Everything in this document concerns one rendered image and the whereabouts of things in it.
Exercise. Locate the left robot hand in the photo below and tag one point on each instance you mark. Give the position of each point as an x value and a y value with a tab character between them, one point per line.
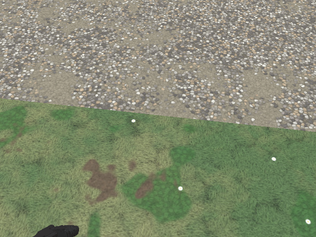
58	231

